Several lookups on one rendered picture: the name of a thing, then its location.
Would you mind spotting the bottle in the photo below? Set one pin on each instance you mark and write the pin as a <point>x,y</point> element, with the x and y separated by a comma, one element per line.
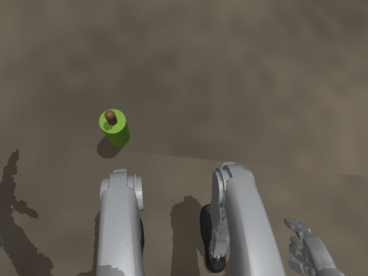
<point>114,125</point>

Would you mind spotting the right robot hand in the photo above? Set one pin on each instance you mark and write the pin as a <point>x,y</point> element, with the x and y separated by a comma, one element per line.
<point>315,254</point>

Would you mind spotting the right robot foot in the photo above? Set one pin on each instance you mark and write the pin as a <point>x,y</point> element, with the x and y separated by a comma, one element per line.
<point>214,265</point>

